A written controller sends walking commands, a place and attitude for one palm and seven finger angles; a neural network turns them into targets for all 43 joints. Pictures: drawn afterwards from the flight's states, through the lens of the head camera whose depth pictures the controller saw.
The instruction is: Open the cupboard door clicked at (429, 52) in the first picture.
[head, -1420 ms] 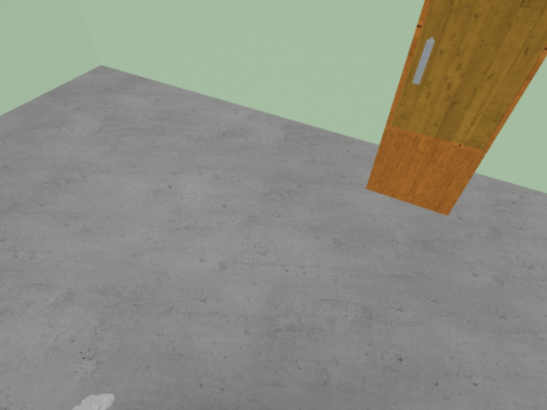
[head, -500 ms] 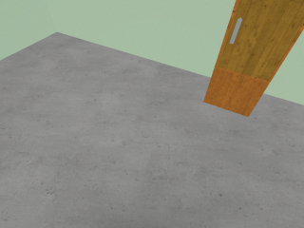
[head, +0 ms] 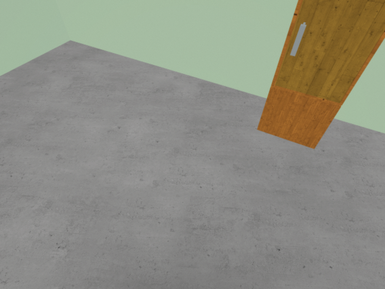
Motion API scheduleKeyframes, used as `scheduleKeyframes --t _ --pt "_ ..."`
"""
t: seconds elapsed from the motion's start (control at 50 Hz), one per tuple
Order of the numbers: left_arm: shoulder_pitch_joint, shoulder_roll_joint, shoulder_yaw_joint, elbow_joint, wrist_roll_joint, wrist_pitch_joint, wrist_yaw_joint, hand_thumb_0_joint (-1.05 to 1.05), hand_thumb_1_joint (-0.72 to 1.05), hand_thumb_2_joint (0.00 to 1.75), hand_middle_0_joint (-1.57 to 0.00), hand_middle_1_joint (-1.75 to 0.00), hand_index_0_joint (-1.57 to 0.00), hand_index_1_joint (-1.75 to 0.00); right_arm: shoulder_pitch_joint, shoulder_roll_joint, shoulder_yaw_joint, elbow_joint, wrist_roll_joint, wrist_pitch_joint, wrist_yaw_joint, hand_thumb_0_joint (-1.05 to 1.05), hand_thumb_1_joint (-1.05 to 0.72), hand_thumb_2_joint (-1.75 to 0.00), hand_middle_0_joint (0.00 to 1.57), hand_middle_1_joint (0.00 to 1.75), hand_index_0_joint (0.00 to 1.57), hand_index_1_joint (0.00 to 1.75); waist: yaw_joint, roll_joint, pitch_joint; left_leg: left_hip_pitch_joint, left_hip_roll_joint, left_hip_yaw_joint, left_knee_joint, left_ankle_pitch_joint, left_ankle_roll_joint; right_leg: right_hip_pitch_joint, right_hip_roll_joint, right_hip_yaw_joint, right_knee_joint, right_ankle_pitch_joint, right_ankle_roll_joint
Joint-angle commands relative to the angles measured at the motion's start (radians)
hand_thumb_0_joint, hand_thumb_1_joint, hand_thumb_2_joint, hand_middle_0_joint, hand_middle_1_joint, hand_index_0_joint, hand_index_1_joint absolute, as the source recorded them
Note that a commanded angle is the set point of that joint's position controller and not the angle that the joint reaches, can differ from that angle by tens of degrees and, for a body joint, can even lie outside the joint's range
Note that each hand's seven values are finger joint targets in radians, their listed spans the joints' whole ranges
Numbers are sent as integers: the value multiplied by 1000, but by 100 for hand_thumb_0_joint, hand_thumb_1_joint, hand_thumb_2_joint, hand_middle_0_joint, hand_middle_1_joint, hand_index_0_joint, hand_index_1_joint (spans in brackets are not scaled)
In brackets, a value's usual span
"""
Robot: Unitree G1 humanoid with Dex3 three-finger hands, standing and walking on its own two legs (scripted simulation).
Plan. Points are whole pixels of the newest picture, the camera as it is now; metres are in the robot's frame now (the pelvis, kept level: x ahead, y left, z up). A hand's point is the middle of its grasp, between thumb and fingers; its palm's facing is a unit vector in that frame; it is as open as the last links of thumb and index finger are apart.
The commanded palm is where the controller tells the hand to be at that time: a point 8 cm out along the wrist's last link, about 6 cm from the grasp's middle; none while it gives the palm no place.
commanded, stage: look at it before walking up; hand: left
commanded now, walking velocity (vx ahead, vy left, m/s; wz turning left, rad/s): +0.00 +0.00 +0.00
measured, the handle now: (298, 39) +1.29 -0.48 -0.05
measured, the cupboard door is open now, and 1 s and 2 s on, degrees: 0 0 0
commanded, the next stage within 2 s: walk to a spot facing it in 0.02 s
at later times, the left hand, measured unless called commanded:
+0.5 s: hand out of the picture +0.06 +0.18 -0.18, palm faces -0.15 -0.96 -0.26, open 7.4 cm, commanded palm none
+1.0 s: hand out of the picture +0.15 +0.16 -0.18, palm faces -0.27 -0.94 -0.19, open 7.4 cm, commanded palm none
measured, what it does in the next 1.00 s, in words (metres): walks ahead, turning right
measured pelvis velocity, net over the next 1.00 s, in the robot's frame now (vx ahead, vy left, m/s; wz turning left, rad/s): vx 0.16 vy -0.03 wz -0.41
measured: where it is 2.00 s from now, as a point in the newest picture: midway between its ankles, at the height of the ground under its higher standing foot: (228, 237)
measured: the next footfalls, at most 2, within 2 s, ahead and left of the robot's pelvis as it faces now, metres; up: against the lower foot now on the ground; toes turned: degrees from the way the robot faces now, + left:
left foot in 1.02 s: +0.33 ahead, +0.04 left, +0.00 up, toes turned -20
right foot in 1.60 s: +0.42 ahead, -0.26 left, +0.00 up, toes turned -53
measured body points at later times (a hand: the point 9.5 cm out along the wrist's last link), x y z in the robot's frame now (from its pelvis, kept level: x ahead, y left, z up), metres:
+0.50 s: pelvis +0.00 -0.03 -0.02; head +0.00 -0.04 +0.43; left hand +0.07 +0.23 -0.16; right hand +0.03 -0.29 -0.18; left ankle +0.00 +0.13 -0.75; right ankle -0.02 -0.12 -0.74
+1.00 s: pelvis +0.16 -0.03 -0.02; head +0.19 -0.03 +0.43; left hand +0.17 +0.21 -0.17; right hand +0.21 -0.30 -0.14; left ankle +0.28 +0.05 -0.74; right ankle -0.02 -0.11 -0.75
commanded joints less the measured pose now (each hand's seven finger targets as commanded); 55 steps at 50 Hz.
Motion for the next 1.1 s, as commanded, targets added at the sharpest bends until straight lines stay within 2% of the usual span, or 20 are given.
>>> scheduleKeyframes --t 0.0,0.12,0.2,0.28,0.38,0.44,0.46,0.48,0.5,0.52,0.6,0.68,0.88,0.92,0.96,0.98,1.0,1.02,1.04,1.08 --pt "-36 207 46 -61 -1 -20 19 0 90 90 -20 -30 -20 -30 -40 -207 -45 -63 5 -20 -19 0 -90 -90 20 30 20 30 2 8 -89 32 115 -87 -44 202 34 26 -122 95 -51 210 -32" --pt "-42 210 49 -63 -1 -17 17 0 90 90 -20 -30 -20 -30 -39 -211 -45 -63 4 -19 -21 0 -90 -90 20 30 20 30 1 5 -77 40 118 -76 -46 192 32 14 -116 105 -55 213 -34" --pt "23 98 37 -73 -1 24 23 0 90 90 -20 -30 -20 -30 39 -86 -33 -69 1 7 -31 0 -90 -90 20 30 20 30 -5 4 -68 46 128 -12 28 207 10 -53 -103 123 25 296 -21" --pt "44 97 55 -122 4 44 16 0 90 90 -20 -30 -20 -30 55 -111 -61 -118 -1 23 -40 0 -90 -90 20 30 20 30 -7 36 -56 41 173 -11 60 181 31 -151 -62 123 133 276 -19" --pt "87 47 74 -171 11 54 -19 0 90 90 -20 -30 -20 -30 23 -164 -90 -173 -6 18 -25 0 -90 -90 20 30 20 30 13 213 -20 -80 368 -170 -132 -352 156 -224 9 -2 456 -283 6" --pt "198 22 90 -163 16 41 -34 0 90 90 -20 -30 -20 -30 -35 -148 -95 -195 -13 15 -18 0 -90 -90 20 30 20 30 84 146 28 -246 318 -40 17 -412 101 -55 -15 -33 328 -234 -5" --pt "300 28 93 -129 18 32 -31 0 90 90 -20 -30 -20 -30 -45 -123 -90 -201 -12 20 -13 0 -90 -90 20 30 20 30 128 26 15 -335 244 39 198 -454 55 55 9 -32 200 -213 -17" --pt "386 111 109 -114 29 11 -15 0 90 90 -20 -30 -20 -30 -42 -36 -75 -232 -2 25 -9 0 -90 -90 20 30 20 30 154 -308 52 -540 86 164 583 -500 -27 109 -189 367 -86 -420 -92" --pt "432 162 111 -116 14 -2 5 0 90 90 -20 -30 -20 -30 -115 -7 -64 -290 -8 9 -3 0 -90 -90 20 30 20 30 161 -379 107 -682 21 89 784 -453 -32 50 -353 751 -272 -387 -183" --pt "403 146 113 -129 9 -10 16 0 90 90 -20 -30 -20 -30 -124 -33 -73 -299 -12 0 1 0 -90 -90 20 30 20 30 126 -233 128 -672 71 -11 808 -324 -21 36 -352 705 -278 -353 -217" --pt "283 40 90 -155 7 -43 10 0 90 90 -20 -30 -20 -30 -17 -8 -83 -235 -14 -9 10 0 -90 -90 20 30 20 30 27 -58 65 -541 111 -1 770 -81 -40 -26 -227 463 -199 -146 -187" --pt "341 18 91 -122 5 -60 10 0 90 90 -20 -30 -20 -30 13 33 -83 -230 -10 -6 11 0 -90 -90 20 30 20 30 18 -65 23 -549 103 23 722 18 -61 43 -172 337 -174 75 -168" --pt "410 -4 92 -77 21 -56 31 0 90 90 -20 -30 -20 -30 -149 74 -71 -306 -3 -33 15 0 -90 -90 20 30 20 30 80 -137 43 -525 79 54 421 -39 -48 151 -186 361 -100 306 -185" --pt "374 6 98 -87 22 -52 34 0 90 90 -20 -30 -20 -30 -116 72 -71 -302 2 -43 13 0 -90 -90 20 30 20 30 60 -155 34 -380 57 60 306 -77 -28 101 -181 362 -49 393 -172" --pt "316 21 107 -97 13 -54 31 0 90 90 -20 -30 -20 -30 82 40 -82 -237 0 -55 -6 0 -90 -90 20 30 20 30 -37 -104 -46 -53 10 95 133 5 -9 -15 -106 297 142 515 -129" --pt "306 -2 111 -109 4 -55 24 0 90 90 -20 -30 -20 -30 253 -24 -96 -187 -3 -59 -23 0 -90 -90 20 30 20 30 -101 -37 -141 227 84 37 111 52 5 -155 -48 252 324 403 -100" --pt "346 -61 107 -122 -11 -52 9 0 90 90 -20 -30 -20 -30 387 -153 -126 -153 -19 -65 -29 0 -90 -90 20 30 20 30 -127 270 -264 456 400 -341 77 63 97 -393 86 105 659 -96 -41" --pt "329 -71 102 -137 -7 -57 5 0 90 90 -20 -30 -20 -30 413 -161 -119 -148 -12 -55 -28 0 -90 -90 20 30 20 30 -108 308 -254 400 538 -526 -59 39 153 -490 76 90 874 -343 -29" --pt "273 -43 109 -141 2 -50 5 0 90 90 -20 -30 -20 -30 331 -98 -106 -163 -12 -51 -26 0 -90 -90 20 30 20 30 -85 174 -130 233 520 -476 -120 -82 165 -498 7 105 953 -291 -29" --pt "202 -63 111 -146 18 -33 -15 0 90 90 -20 -30 -20 -30 205 16 -76 -188 -11 -62 -26 0 -90 -90 20 30 20 30 -26 134 30 -2 422 -276 -147 -77 124 -504 -65 59 974 -153 -14"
